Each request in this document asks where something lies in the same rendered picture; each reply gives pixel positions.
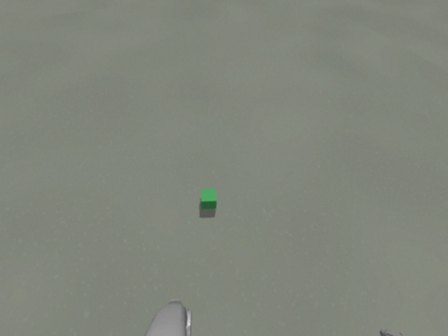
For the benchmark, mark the cube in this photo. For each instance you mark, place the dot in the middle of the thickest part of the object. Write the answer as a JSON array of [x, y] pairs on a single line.
[[208, 198]]

